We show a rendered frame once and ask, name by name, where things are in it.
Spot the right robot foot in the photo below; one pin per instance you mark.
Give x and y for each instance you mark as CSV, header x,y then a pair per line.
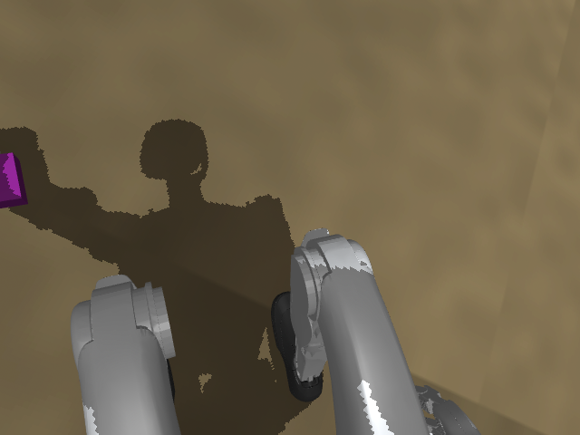
x,y
285,343

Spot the small box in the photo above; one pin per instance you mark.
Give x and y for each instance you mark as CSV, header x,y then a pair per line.
x,y
12,190

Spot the right robot hand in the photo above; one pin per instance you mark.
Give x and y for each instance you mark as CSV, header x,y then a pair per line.
x,y
450,419

